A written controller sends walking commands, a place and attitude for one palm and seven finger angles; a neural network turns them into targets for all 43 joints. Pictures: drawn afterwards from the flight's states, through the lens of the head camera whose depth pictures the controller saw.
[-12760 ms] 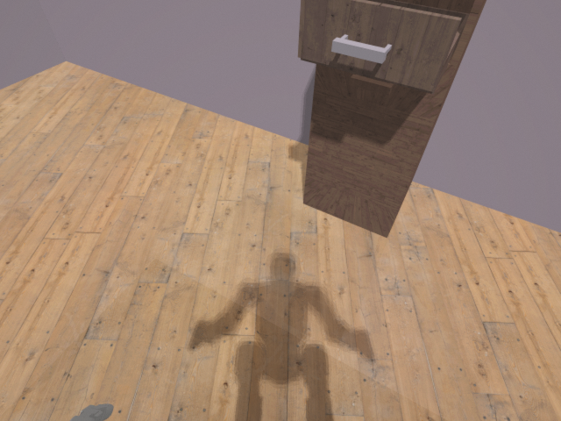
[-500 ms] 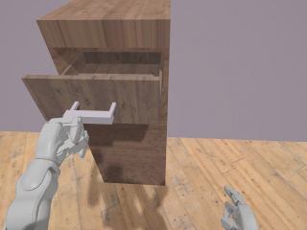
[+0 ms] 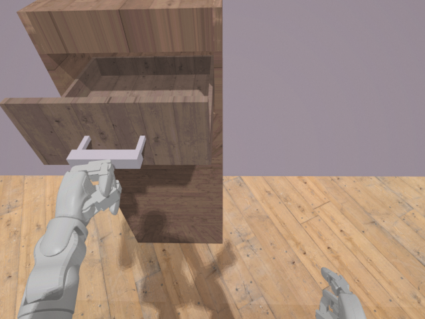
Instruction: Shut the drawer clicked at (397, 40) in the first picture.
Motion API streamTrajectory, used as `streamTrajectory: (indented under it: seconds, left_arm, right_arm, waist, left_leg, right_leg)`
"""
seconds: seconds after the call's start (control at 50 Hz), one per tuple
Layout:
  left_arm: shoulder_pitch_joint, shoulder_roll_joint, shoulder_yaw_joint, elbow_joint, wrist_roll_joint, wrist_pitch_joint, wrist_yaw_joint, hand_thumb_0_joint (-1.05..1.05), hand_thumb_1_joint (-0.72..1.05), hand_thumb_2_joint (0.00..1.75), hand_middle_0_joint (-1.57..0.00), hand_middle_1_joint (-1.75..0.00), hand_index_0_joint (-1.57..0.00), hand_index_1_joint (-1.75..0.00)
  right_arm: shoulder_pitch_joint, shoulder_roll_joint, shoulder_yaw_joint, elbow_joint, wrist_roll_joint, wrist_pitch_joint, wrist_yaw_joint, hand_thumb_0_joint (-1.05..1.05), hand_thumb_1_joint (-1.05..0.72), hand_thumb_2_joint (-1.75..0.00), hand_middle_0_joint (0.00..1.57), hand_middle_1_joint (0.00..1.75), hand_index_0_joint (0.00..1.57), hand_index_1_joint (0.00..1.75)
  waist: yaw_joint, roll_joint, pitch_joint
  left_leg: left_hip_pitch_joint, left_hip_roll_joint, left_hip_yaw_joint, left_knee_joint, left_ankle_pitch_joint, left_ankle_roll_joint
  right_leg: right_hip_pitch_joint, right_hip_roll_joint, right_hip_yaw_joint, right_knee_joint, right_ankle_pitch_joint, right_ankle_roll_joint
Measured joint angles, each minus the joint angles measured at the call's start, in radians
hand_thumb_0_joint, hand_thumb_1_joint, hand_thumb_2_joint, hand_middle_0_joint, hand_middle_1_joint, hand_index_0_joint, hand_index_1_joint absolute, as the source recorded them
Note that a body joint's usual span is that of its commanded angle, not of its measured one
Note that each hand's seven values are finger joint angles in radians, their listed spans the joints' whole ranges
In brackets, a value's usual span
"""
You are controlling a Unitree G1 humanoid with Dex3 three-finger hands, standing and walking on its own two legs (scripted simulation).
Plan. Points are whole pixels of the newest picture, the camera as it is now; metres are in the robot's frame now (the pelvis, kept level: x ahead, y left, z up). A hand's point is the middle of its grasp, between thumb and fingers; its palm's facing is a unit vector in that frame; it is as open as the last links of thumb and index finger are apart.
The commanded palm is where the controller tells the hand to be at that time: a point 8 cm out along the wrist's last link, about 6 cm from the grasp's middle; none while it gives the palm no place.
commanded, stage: bring the fist close to the handle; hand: left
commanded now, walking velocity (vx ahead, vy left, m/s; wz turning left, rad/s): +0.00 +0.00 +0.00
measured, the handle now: (109, 150) +0.38 +0.24 +0.13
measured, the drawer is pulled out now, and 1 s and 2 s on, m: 0.20 0.19 0.05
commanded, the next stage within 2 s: push the drawer shut in 0.28 s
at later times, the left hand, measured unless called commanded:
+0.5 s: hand (108, 189) +0.29 +0.21 +0.13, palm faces +0.10 -0.99 -0.04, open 3.3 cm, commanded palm +0.27 +0.25 +0.13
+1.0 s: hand (112, 177) +0.32 +0.21 +0.13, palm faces +0.10 -0.99 -0.04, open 3.0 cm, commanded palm +0.32 +0.25 +0.13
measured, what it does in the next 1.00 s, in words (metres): stands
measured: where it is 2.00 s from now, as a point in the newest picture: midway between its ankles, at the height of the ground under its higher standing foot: outside the picture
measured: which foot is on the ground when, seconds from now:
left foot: down 0.00-1.00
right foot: down 0.00-1.00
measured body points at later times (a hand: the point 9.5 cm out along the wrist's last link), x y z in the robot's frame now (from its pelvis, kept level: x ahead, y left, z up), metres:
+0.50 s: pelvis +0.00 +0.00 +0.00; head -0.02 -0.01 +0.45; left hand +0.28 +0.26 +0.13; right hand +0.18 -0.22 -0.08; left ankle -0.02 +0.12 -0.74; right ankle +0.00 -0.10 -0.74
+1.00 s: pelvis -0.03 +0.00 +0.00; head -0.03 -0.01 +0.45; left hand +0.31 +0.26 +0.13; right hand +0.14 -0.22 -0.10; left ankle -0.02 +0.12 -0.74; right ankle +0.00 -0.10 -0.74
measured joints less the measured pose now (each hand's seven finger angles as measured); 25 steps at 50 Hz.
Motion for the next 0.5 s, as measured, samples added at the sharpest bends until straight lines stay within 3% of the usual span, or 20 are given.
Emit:
streamTrajectory:
  seconds: [0.1, 0.24, 0.4, 0.5]
  left_arm:
    - [-0.016, 0.005, 0.012, 0.017, -0.016, -0.048, -0.017, 0.02, 0.9, 0.9, -1.41, -1.6, -1.4, -1.6]
    - [-0.002, 0.013, 0.029, 0.045, -0.02, 0.01, -0.027, 0.02, 0.9, 0.9, -1.4, -1.6, -1.4, -1.6]
    - [0.007, -0.003, 0.017, 0.014, -0.02, -0.044, -0.022, 0.02, 0.9, 0.9, -1.41, -1.6, -1.4, -1.6]
    - [-0.049, 0.011, 0.008, 0.064, -0.012, -0.023, -0.024, 0.02, 0.9, 0.9, -1.41, -1.6, -1.41, -1.6]
  right_arm:
    - [0.006, 0.007, 0.003, 0.011, 0.0, -0.004, 0.004, 0.02, -0.91, -0.9, 0.21, 0.3, 0.21, 0.3]
    - [0.003, 0.006, 0.003, -0.008, 0.006, 0.009, 0.007, 0.02, -0.91, -0.9, 0.21, 0.3, 0.21, 0.3]
    - [-0.009, 0.009, 0.004, -0.002, 0.001, -0.005, 0.006, 0.02, -0.91, -0.9, 0.21, 0.3, 0.21, 0.3]
    - [-0.022, 0.01, 0.011, 0.001, 0.006, 0.002, -0.001, 0.02, -0.91, -0.9, 0.21, 0.3, 0.21, 0.3]
  waist:
    - [-0.004, 0.0, -0.022]
    - [-0.005, 0.007, -0.025]
    - [0.009, -0.002, -0.023]
    - [0.007, -0.003, -0.015]
  left_leg:
    - [-0.001, 0.0, 0.003, -0.004, -0.001, -0.001]
    - [0.0, 0.001, 0.006, -0.006, 0.0, 0.001]
    - [-0.005, -0.002, -0.001, 0.003, -0.001, 0.003]
    - [-0.009, -0.004, -0.007, 0.008, 0.002, 0.005]
  right_leg:
    - [-0.004, 0.0, 0.003, 0.001, -0.003, 0.0]
    - [-0.003, 0.002, 0.007, -0.005, 0.002, 0.001]
    - [-0.002, -0.002, 0.0, -0.001, 0.001, 0.003]
    - [-0.001, -0.004, -0.006, -0.002, 0.005, 0.004]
